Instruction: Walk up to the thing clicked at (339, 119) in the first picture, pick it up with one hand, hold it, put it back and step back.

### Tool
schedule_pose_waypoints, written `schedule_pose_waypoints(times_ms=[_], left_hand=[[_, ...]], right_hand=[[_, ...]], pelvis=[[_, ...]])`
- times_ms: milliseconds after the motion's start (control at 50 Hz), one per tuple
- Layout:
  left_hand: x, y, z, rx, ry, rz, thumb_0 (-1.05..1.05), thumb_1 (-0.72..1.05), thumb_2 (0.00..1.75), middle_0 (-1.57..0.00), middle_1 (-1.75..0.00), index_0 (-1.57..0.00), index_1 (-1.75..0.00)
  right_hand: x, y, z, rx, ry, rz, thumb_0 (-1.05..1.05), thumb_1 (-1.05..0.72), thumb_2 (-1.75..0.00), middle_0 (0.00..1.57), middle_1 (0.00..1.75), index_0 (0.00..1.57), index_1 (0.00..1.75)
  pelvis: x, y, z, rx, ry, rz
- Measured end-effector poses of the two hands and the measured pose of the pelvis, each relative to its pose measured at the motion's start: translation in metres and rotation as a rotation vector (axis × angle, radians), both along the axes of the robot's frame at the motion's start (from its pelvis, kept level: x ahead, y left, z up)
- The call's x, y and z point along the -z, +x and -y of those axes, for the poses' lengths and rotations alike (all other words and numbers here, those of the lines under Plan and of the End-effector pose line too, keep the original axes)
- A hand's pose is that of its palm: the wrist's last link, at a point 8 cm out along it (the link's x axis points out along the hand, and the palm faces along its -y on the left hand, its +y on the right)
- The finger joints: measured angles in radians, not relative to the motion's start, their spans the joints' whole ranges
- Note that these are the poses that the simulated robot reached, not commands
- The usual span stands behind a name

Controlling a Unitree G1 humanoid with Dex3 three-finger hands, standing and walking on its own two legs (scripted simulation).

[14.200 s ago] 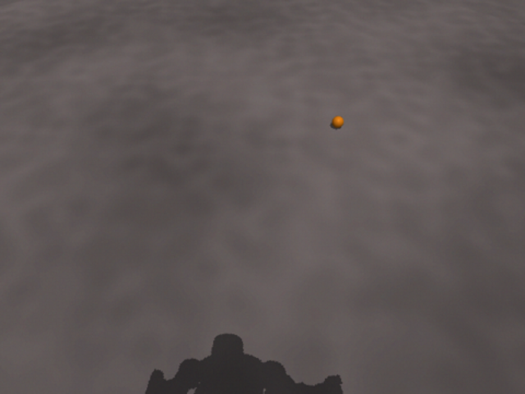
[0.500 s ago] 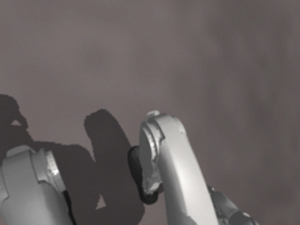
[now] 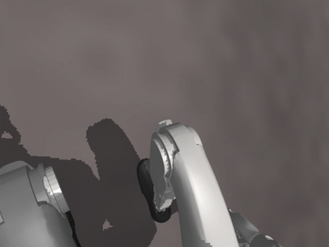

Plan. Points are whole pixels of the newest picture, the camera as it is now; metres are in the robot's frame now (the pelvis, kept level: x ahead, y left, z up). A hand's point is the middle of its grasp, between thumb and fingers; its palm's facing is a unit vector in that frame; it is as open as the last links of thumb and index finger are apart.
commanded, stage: close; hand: left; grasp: from above
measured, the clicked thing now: out of the picture +0.45 +0.35 -0.27
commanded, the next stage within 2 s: settle in 1.44 s
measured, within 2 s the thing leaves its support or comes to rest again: leaves its support in 1.80 s
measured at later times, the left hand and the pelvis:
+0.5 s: hand out of the picture +0.44 +0.35 -0.24, palm faces -0.44 -0.15 -0.89, open 11.6 cm; pelvis +0.00 +0.00 +0.00, yaw -1 degrees
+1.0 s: hand out of the picture +0.44 +0.35 -0.24, palm faces -0.43 -0.14 -0.89, open 9.6 cm; pelvis +0.00 +0.00 +0.00, yaw -1 degrees
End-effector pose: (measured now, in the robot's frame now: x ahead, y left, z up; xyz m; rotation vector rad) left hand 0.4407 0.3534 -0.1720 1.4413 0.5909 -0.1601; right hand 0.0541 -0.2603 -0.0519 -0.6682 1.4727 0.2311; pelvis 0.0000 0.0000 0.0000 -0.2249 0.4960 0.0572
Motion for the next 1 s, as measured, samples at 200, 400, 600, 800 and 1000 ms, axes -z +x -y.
schedule_pose_waypoints(times_ms=[200, 400, 600, 800, 1000], left_hand=[[0.003, 0.002, 0.003, 0.006, 0.01, 0.017, 0.0, -0.31, 0.91, -0.19, -1.0, -0.21, -0.98], [0.008, 0.002, 0.0, -0.016, 0.02, 0.004, 0.0, -0.19, 0.82, -0.28, -0.95, -0.3, -0.92], [0.009, -0.002, -0.002, -0.023, 0.007, -0.001, 0.0, -0.09, 0.75, -0.35, -0.9, -0.38, -0.86], [0.009, -0.004, -0.001, 0.004, 0.003, 0.001, 0.0, 0.03, 0.7, -0.43, -0.86, -0.47, -0.82], [0.01, 0.0, 0.001, 0.007, 0.004, 0.02, 0.01, 0.11, 0.62, -0.53, -0.81, -0.55, -0.76]], right_hand=[[0.0, 0.005, 0.0, -0.029, 0.005, 0.017, 0.0, -0.9, -0.9, 0.2, 0.3, 0.2, 0.3], [0.001, 0.01, -0.002, -0.045, 0.017, 0.026, 0.0, -0.9, -0.9, 0.2, 0.3, 0.2, 0.3], [0.0, 0.008, -0.001, -0.043, 0.021, 0.02, 0.0, -0.9, -0.9, 0.2, 0.3, 0.2, 0.3], [-0.003, 0.007, -0.001, -0.046, 0.004, 0.01, 0.0, -0.9, -0.9, 0.2, 0.3, 0.2, 0.3], [-0.004, 0.01, -0.003, -0.066, 0.011, 0.029, 0.0, -0.9, -0.9, 0.2, 0.3, 0.2, 0.3]], pelvis=[[0.002, 0.0, -0.001, 0.005, -0.004, 0.009], [0.003, 0.0, -0.001, 0.007, -0.005, 0.01], [0.003, -0.001, -0.001, 0.007, -0.007, 0.016], [0.002, -0.001, -0.002, 0.01, -0.014, 0.014], [0.004, -0.001, -0.003, 0.008, -0.017, 0.023]])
